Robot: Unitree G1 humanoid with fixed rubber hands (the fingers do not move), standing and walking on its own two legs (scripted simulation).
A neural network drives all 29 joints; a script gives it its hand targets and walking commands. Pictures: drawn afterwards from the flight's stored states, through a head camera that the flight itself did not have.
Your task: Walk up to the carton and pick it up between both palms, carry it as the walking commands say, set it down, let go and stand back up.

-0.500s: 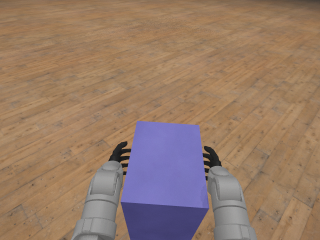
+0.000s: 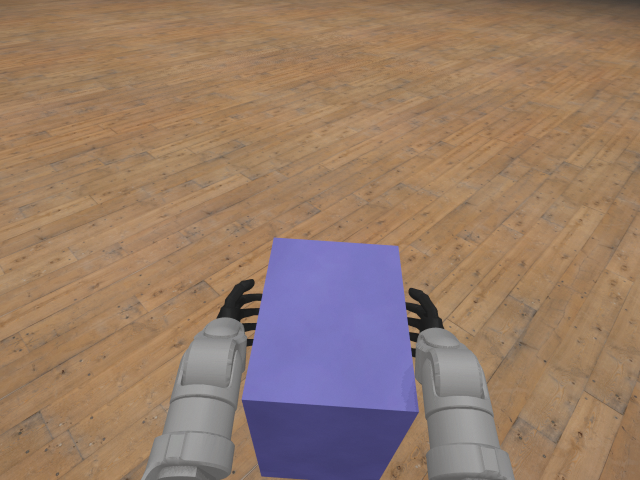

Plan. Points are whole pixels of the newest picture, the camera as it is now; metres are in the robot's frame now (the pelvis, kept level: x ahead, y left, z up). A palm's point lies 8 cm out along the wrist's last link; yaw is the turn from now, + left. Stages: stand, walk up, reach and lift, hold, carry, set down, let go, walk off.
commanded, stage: carry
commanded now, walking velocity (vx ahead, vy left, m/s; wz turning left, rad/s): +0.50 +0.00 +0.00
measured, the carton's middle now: (327, 365) +0.30 +0.00 -0.02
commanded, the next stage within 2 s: none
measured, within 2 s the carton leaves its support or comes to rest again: neither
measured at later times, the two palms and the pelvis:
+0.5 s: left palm (259, 243) +0.44 +0.11 +0.09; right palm (432, 261) +0.42 -0.15 +0.08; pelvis +0.17 -0.01 +0.00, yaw -3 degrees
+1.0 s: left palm (269, 160) +0.72 +0.13 +0.07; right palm (394, 168) +0.71 -0.13 +0.07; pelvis +0.47 +0.02 -0.02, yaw -4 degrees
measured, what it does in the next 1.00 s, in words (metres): walks ahead: right foot, then left foot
